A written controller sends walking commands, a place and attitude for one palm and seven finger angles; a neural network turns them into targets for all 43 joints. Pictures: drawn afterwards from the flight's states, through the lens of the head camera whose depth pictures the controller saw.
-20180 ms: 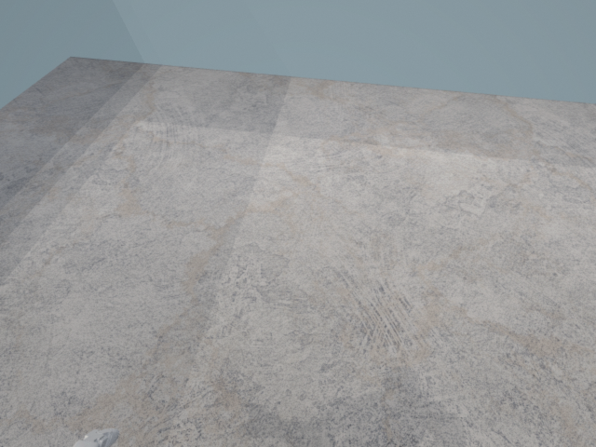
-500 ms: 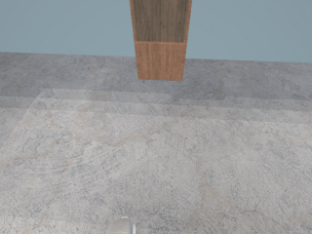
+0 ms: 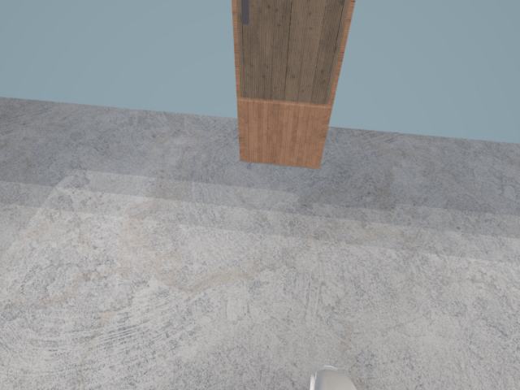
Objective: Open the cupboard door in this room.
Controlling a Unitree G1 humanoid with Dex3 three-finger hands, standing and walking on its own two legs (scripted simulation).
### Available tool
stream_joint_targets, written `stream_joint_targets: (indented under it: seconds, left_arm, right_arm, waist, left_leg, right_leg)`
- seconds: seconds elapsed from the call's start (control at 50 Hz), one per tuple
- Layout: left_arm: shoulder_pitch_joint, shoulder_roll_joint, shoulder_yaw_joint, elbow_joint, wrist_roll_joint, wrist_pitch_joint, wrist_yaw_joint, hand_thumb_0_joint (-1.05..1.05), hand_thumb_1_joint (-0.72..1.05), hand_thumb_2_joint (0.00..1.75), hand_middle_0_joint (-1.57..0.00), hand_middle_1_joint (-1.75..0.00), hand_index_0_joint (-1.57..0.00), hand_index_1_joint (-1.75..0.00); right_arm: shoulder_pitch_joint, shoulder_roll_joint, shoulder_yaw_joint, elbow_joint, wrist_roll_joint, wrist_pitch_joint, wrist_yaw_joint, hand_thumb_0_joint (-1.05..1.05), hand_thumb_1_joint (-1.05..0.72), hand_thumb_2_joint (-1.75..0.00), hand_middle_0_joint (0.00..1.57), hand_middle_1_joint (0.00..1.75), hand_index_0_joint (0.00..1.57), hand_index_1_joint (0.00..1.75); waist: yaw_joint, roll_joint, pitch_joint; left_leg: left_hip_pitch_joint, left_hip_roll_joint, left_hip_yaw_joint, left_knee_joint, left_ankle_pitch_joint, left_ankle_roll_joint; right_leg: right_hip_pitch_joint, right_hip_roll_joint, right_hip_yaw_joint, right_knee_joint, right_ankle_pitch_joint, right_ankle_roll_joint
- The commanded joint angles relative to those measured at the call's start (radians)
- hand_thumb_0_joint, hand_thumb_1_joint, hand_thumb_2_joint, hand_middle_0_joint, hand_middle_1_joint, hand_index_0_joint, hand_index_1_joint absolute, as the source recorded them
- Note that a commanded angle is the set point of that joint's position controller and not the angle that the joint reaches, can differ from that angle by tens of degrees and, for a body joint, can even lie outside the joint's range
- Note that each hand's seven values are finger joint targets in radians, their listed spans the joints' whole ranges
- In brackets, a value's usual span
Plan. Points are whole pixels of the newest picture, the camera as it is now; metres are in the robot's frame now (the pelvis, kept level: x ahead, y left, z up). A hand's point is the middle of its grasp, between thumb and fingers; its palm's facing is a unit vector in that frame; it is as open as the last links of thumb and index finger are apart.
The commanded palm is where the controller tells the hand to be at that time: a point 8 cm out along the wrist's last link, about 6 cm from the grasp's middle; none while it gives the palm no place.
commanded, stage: turn or walk to find it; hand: left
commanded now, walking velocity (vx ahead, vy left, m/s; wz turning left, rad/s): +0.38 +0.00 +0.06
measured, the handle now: out of the picture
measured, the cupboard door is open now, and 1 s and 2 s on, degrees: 0 0 0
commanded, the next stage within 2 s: stand and wait in 0.34 s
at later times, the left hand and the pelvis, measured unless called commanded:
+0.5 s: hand (205, 386) +0.16 +0.11 -0.16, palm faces +0.11 -0.97 -0.20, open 7.3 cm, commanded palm none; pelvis +0.21 -0.06 +0.00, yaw +3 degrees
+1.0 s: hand (199, 303) +0.31 +0.14 -0.18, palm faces +0.06 -0.98 -0.21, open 7.3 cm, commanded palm none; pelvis +0.31 -0.03 -0.01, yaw +2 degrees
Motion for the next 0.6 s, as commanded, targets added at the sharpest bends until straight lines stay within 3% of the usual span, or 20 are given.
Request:
stream_joint_targets:
  seconds: [0.0,0.04,0.06,0.08,0.1,0.12,0.14,0.16,0.18,0.2,0.22,0.26,0.32,0.38,0.5,0.52,0.56,0.58]
  left_arm:
    - [-0.057,0.047,0.006,-0.084,-0.009,-0.023,-0.011,0.00,0.90,0.90,-0.20,-0.30,-0.20,-0.30]
    - [-0.022,0.055,0.013,-0.078,-0.007,-0.028,-0.013,0.00,0.90,0.90,-0.20,-0.30,-0.20,-0.30]
    - [0.045,0.071,0.018,-0.057,-0.005,-0.033,-0.012,0.00,0.90,0.90,-0.20,-0.30,-0.20,-0.30]
    - [0.181,0.107,0.026,-0.013,0.000,-0.045,-0.010,0.00,0.90,0.90,-0.20,-0.30,-0.20,-0.30]
    - [0.340,0.194,0.045,0.036,0.007,-0.061,0.001,0.00,0.90,0.90,-0.20,-0.30,-0.20,-0.30]
    - [0.439,0.304,0.065,0.069,-0.002,-0.065,0.013,0.00,0.90,0.90,-0.20,-0.30,-0.20,-0.30]
    - [0.361,0.300,0.064,0.050,-0.015,-0.063,0.020,0.00,0.90,0.90,-0.20,-0.30,-0.20,-0.30]
    - [0.255,0.255,0.054,0.018,-0.014,-0.060,0.019,0.00,0.90,0.90,-0.20,-0.30,-0.20,-0.30]
    - [0.175,0.198,0.039,-0.003,-0.015,-0.064,0.023,0.00,0.90,0.90,-0.20,-0.30,-0.20,-0.30]
    - [0.122,0.148,0.025,-0.011,-0.016,-0.068,0.027,0.00,0.90,0.90,-0.20,-0.30,-0.20,-0.30]
    - [0.098,0.119,0.013,-0.013,-0.014,-0.072,0.027,0.00,0.90,0.90,-0.20,-0.30,-0.20,-0.30]
    - [0.116,0.091,0.007,0.003,-0.010,-0.078,0.029,0.00,0.90,0.90,-0.20,-0.30,-0.20,-0.30]
    - [0.161,0.089,0.007,0.032,-0.007,-0.090,0.031,0.00,0.90,0.90,-0.20,-0.30,-0.20,-0.30]
    - [0.195,0.078,-0.008,0.056,-0.011,-0.094,0.034,0.00,0.90,0.90,-0.20,-0.30,-0.20,-0.30]
    - [0.265,0.090,-0.019,0.111,-0.012,-0.076,0.045,0.00,0.90,0.90,-0.20,-0.30,-0.20,-0.30]
    - [0.261,0.092,-0.017,0.114,-0.011,-0.071,0.049,0.00,0.90,0.90,-0.20,-0.30,-0.20,-0.30]
    - [0.254,0.084,-0.019,0.124,-0.017,-0.059,0.055,0.00,0.90,0.90,-0.20,-0.30,-0.20,-0.30]
    - [0.270,0.065,-0.025,0.124,-0.019,-0.054,0.057,0.00,0.90,0.90,-0.20,-0.30,-0.20,-0.30]
  right_arm:
    - [0.026,-0.139,-0.029,-0.031,-0.002,-0.013,-0.001,0.00,-0.90,-0.90,0.20,0.30,0.20,0.30]
    - [0.017,-0.153,-0.033,-0.026,-0.006,-0.006,-0.002,0.00,-0.90,-0.90,0.20,0.30,0.20,0.30]
    - [0.012,-0.159,-0.033,-0.023,-0.006,-0.001,-0.002,0.00,-0.90,-0.90,0.20,0.30,0.20,0.30]
    - [0.021,-0.150,-0.029,-0.018,-0.003,0.001,0.000,0.00,-0.90,-0.90,0.20,0.30,0.20,0.30]
    - [0.042,-0.114,-0.023,-0.020,0.006,-0.001,0.010,0.00,-0.90,-0.90,0.20,0.30,0.20,0.30]
    - [0.047,-0.046,-0.004,-0.061,0.014,-0.001,0.013,0.00,-0.90,-0.90,0.20,0.30,0.20,0.30]
    - [0.025,-0.077,-0.006,-0.068,0.020,0.009,0.010,0.00,-0.90,-0.90,0.20,0.30,0.20,0.30]
    - [-0.038,-0.076,-0.012,-0.070,0.016,0.009,0.014,0.00,-0.90,-0.90,0.20,0.30,0.20,0.30]
    - [-0.069,-0.074,-0.012,-0.071,0.008,0.009,0.018,0.00,-0.90,-0.90,0.20,0.30,0.20,0.30]
    - [-0.061,-0.057,-0.010,-0.056,0.003,0.015,0.022,0.00,-0.90,-0.90,0.20,0.30,0.20,0.30]
    - [-0.027,-0.039,-0.006,-0.040,-0.002,0.028,0.024,0.00,-0.90,-0.90,0.20,0.30,0.20,0.30]
    - [0.008,-0.031,-0.003,-0.027,-0.006,0.045,0.027,0.00,-0.90,-0.90,0.20,0.30,0.20,0.30]
    - [-0.031,-0.020,-0.005,-0.046,-0.007,0.052,0.036,0.00,-0.90,-0.90,0.20,0.30,0.20,0.30]
    - [-0.103,-0.011,0.004,-0.066,-0.002,0.053,0.038,0.00,-0.90,-0.90,0.20,0.30,0.20,0.30]
    - [-0.215,0.001,0.030,-0.083,0.007,0.038,0.031,0.00,-0.90,-0.90,0.20,0.30,0.20,0.30]
    - [-0.212,0.001,0.033,-0.082,0.007,0.034,0.027,0.00,-0.90,-0.90,0.20,0.30,0.20,0.30]
    - [-0.134,-0.025,0.034,-0.050,0.005,0.023,0.016,0.00,-0.90,-0.90,0.20,0.30,0.20,0.30]
    - [-0.055,-0.069,0.025,-0.026,0.002,0.014,0.009,0.00,-0.90,-0.90,0.20,0.30,0.20,0.30]
  waist:
    - [-0.005,0.139,0.065]
    - [0.018,0.129,0.057]
    - [0.050,0.108,0.024]
    - [0.108,0.030,-0.045]
    - [0.170,-0.152,-0.143]
    - [0.167,-0.391,-0.194]
    - [0.144,-0.311,-0.191]
    - [0.121,-0.192,-0.091]
    - [0.088,-0.100,-0.020]
    - [0.052,-0.044,-0.001]
    - [0.022,-0.078,0.011]
    - [0.005,-0.102,0.001]
    - [0.001,-0.078,0.017]
    - [0.006,-0.072,0.047]
    - [0.049,-0.101,0.024]
    - [0.043,-0.106,0.017]
    - [0.006,-0.081,-0.037]
    - [-0.014,-0.010,-0.104]
  left_leg:
    - [-0.055,0.282,-0.149,-0.118,0.187,0.134]
    - [-0.076,0.282,-0.148,-0.061,0.186,0.119]
    - [-0.079,0.256,-0.120,0.034,0.243,0.099]
    - [-0.116,0.201,-0.082,0.232,0.314,0.068]
    - [-0.272,0.116,-0.036,0.537,0.164,0.034]
    - [-0.539,-0.018,-0.049,0.842,-0.321,-0.002]
    - [-0.563,0.034,-0.183,0.979,-0.293,0.013]
    - [-0.613,0.071,-0.192,1.052,-0.190,0.014]
    - [-0.619,0.117,-0.199,1.035,-0.087,0.013]
    - [-0.563,0.139,-0.194,0.990,-0.018,0.005]
    - [-0.523,0.142,-0.179,0.953,0.018,-0.008]
    - [-0.499,0.145,-0.151,0.886,0.043,-0.028]
    - [-0.541,0.149,-0.129,0.780,0.079,-0.046]
    - [-0.541,0.145,-0.104,0.633,0.097,-0.060]
    - [-0.396,0.083,-0.040,0.338,0.088,-0.042]
    - [-0.354,0.077,-0.043,0.299,0.086,-0.034]
    - [-0.181,0.053,-0.034,0.141,0.221,-0.027]
    - [-0.021,0.106,-0.079,0.110,0.479,-0.011]
  right_leg:
    - [0.070,0.016,-0.014,-0.224,0.013,-0.011]
    - [0.178,0.041,-0.034,-0.276,0.019,-0.025]
    - [0.277,0.069,-0.062,-0.329,0.023,-0.033]
    - [0.468,0.100,-0.074,-0.391,0.033,-0.042]
    - [0.694,-0.036,0.085,-0.459,-0.001,-0.076]
    - [0.829,-0.294,0.503,-0.576,0.085,-0.161]
    - [0.729,-0.342,0.584,-0.670,-0.101,-0.205]
    - [0.618,-0.311,0.549,-0.704,-0.282,-0.207]
    - [0.510,-0.278,0.453,-0.709,-0.302,-0.190]
    - [0.422,-0.232,0.331,-0.717,-0.235,-0.164]
    - [0.362,-0.190,0.235,-0.727,-0.171,-0.141]
    - [0.339,-0.156,0.144,-0.740,-0.100,-0.140]
    - [0.380,-0.137,0.087,-0.751,0.001,-0.155]
    - [0.410,-0.125,0.032,-0.736,0.224,-0.166]
    - [0.522,-0.115,-0.010,-0.622,0.546,-0.163]
    - [0.528,-0.118,-0.004,-0.598,0.566,-0.160]
    - [0.518,-0.072,-0.030,-0.477,0.549,-0.118]
    - [0.463,-0.028,-0.052,-0.356,0.439,-0.079]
